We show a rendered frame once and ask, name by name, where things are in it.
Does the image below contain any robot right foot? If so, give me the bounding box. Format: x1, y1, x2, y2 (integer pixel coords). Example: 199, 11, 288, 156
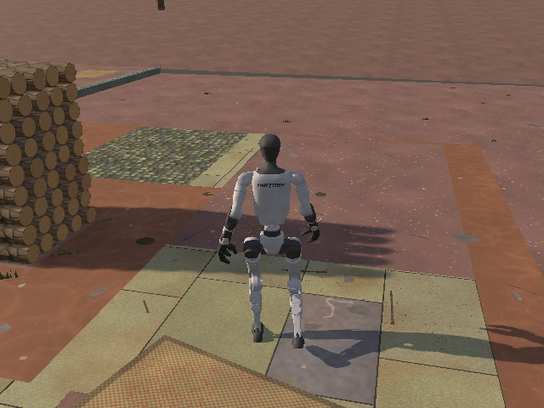
292, 334, 305, 349

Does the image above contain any robot left thigh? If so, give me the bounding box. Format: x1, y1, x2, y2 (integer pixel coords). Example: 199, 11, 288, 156
243, 237, 263, 292

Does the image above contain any right robot forearm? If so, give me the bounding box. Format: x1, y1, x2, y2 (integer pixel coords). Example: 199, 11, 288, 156
304, 203, 319, 231

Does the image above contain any robot left upper arm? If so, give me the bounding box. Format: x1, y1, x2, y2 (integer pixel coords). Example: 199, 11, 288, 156
229, 172, 253, 219

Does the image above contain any robot right upper arm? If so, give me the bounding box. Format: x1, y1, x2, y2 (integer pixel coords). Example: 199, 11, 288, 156
288, 170, 313, 217

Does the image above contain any left robot forearm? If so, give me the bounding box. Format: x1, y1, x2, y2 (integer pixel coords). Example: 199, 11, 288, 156
219, 206, 238, 245

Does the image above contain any robot right hand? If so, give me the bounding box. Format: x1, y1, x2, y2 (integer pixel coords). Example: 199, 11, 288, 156
300, 227, 320, 242

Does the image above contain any robot left hand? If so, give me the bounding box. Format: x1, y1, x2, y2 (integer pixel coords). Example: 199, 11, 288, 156
217, 242, 237, 264

